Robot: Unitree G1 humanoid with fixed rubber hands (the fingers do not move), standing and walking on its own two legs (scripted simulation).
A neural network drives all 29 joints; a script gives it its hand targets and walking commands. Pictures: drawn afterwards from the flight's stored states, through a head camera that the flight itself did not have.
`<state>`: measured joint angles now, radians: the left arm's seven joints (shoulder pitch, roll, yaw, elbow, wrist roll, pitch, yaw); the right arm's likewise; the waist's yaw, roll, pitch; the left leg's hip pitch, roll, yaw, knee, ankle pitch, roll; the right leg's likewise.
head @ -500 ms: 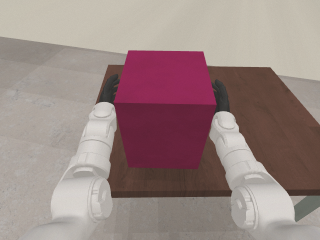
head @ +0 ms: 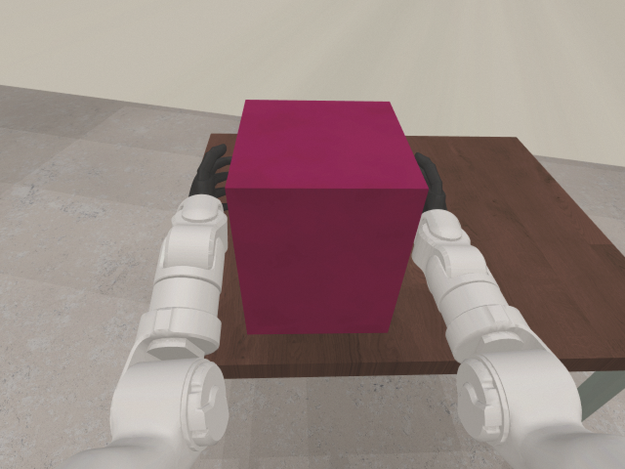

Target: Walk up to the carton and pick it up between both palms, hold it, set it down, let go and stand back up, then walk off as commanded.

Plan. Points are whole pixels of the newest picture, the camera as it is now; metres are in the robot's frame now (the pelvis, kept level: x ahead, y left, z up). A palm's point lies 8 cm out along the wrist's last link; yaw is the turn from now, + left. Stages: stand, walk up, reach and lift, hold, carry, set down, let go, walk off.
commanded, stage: reach and lift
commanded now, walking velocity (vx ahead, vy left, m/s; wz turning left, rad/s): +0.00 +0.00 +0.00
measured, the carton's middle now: (318, 218) +0.42 -0.03 +0.14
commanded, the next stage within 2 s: hold in 1.36 s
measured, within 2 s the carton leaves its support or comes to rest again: neither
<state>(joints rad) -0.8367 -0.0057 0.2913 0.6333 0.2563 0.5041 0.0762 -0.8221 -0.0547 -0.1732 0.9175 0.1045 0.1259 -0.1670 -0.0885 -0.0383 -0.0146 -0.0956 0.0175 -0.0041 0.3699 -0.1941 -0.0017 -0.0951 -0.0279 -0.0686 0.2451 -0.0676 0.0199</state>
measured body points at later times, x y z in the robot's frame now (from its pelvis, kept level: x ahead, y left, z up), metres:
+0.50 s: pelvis +0.01 -0.02 +0.00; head -0.03 +0.01 +0.45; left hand +0.41 +0.12 +0.19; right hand +0.40 -0.17 +0.19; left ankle +0.01 +0.11 -0.75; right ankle +0.05 -0.14 -0.75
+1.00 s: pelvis +0.01 -0.01 +0.00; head -0.04 +0.01 +0.45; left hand +0.41 +0.12 +0.21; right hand +0.40 -0.17 +0.21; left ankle +0.01 +0.11 -0.75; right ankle +0.05 -0.14 -0.75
